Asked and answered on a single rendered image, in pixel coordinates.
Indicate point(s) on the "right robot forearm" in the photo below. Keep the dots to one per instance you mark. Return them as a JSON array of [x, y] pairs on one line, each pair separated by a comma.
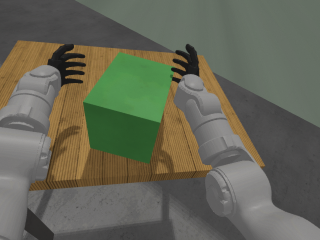
[[218, 145]]

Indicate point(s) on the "left robot forearm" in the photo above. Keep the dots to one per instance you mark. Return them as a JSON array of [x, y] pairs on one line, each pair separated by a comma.
[[31, 102]]

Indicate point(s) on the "left robot hand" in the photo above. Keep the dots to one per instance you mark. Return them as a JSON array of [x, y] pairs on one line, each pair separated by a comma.
[[58, 61]]

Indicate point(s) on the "carton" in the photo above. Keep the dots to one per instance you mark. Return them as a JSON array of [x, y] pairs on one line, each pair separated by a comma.
[[124, 109]]

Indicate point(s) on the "table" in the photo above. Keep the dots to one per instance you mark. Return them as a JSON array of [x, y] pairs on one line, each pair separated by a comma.
[[73, 163]]

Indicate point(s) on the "robot left upper arm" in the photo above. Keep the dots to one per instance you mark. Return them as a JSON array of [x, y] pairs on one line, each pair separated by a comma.
[[24, 158]]

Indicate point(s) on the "right robot hand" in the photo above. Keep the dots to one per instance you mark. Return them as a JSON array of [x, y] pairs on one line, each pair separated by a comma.
[[192, 67]]

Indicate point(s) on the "robot right upper arm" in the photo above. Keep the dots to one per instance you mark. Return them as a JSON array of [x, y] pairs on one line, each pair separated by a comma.
[[241, 192]]

